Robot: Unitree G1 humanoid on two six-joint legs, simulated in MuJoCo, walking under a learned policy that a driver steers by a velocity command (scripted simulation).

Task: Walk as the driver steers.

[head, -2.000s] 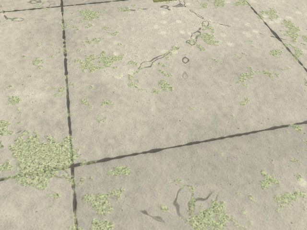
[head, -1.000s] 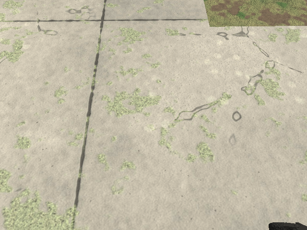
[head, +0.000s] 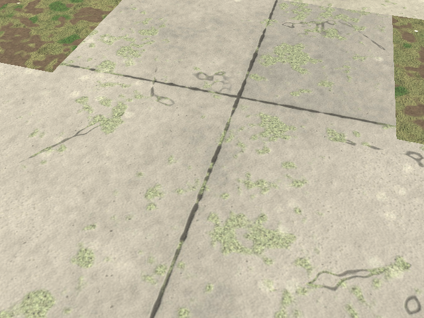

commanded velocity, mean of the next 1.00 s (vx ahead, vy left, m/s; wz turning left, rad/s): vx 0.32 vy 0.00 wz -0.12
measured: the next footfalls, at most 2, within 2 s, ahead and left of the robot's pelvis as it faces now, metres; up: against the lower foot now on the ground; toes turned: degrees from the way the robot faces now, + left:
right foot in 0.10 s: +0.08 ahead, -0.12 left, +0.00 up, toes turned -1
left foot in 0.56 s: +0.43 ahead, +0.11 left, +0.00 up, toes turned +1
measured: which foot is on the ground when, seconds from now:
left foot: down 0.00-0.10, up 0.12-0.54, down 0.56-1.00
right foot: up 0.00-0.08, down 0.10-0.58, up 0.60-1.00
